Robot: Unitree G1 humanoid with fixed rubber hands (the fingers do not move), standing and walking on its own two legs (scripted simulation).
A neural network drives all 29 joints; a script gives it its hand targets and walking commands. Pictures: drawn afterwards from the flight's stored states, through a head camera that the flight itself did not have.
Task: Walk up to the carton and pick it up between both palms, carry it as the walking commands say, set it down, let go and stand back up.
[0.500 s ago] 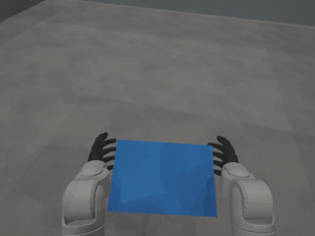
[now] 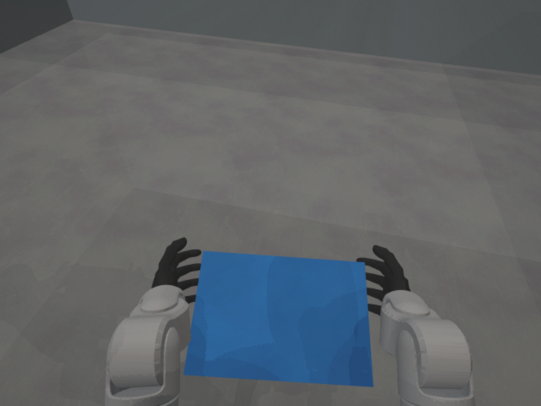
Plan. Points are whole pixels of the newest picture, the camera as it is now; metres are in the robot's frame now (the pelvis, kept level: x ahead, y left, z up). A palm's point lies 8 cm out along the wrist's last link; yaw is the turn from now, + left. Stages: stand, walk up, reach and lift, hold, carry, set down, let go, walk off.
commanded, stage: carry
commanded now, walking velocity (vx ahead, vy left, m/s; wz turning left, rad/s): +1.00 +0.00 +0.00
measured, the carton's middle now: (276, 323) +0.27 +0.01 -0.01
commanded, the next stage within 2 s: none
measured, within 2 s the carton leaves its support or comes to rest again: neither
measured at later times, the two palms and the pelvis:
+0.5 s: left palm (211, 121) +0.62 +0.14 +0.12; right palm (351, 120) +0.65 -0.15 +0.12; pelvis +0.40 -0.03 +0.01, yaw +7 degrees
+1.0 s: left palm (207, 54) +1.01 +0.21 +0.11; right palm (307, 58) +1.03 -0.08 +0.10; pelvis +0.76 +0.03 +0.00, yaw +5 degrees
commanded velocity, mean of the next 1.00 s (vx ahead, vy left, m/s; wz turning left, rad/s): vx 0.58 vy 0.00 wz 0.00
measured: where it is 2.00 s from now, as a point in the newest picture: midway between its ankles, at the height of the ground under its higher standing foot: (258, 273)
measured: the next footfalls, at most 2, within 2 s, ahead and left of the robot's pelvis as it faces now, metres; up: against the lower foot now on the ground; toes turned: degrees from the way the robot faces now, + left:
right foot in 0.24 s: +0.40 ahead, -0.13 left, +0.00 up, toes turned +0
left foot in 0.66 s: +0.69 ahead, +0.15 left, +0.00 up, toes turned +16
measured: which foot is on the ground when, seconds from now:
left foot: down 0.00-0.26, up 0.28-0.64, down 0.66-1.00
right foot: up 0.00-0.22, down 0.24-0.68, up 0.70-1.00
